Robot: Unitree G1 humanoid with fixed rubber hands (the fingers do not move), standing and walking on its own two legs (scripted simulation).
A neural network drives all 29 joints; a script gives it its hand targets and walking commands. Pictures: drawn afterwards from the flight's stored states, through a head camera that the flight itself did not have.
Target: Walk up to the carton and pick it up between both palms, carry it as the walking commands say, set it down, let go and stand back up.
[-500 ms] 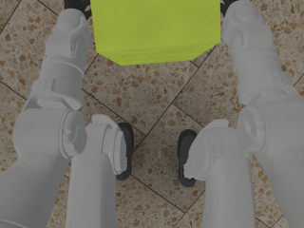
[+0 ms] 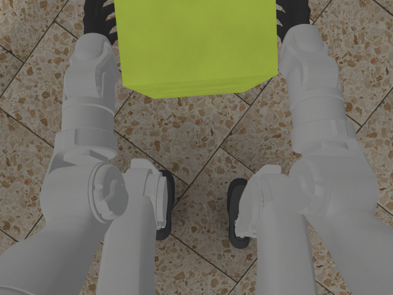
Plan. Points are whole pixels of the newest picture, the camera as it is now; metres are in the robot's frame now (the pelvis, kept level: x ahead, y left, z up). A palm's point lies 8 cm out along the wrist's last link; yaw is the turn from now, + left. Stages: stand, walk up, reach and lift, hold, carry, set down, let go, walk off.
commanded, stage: reach and lift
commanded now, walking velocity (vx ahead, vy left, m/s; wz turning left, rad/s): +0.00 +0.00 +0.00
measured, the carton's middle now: (196, 52) +0.53 +0.04 -0.18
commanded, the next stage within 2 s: none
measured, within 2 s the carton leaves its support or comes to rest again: neither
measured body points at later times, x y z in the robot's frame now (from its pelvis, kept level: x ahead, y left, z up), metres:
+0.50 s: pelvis +0.00 +0.00 +0.05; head +0.29 +0.01 +0.39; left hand +0.51 +0.19 -0.03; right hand +0.54 -0.12 -0.03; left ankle +0.11 +0.12 -0.38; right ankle +0.10 -0.11 -0.38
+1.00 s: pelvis +0.01 +0.00 +0.11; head +0.27 +0.01 +0.47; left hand +0.50 +0.19 +0.04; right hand +0.52 -0.12 +0.04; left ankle +0.11 +0.12 -0.38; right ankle +0.10 -0.11 -0.38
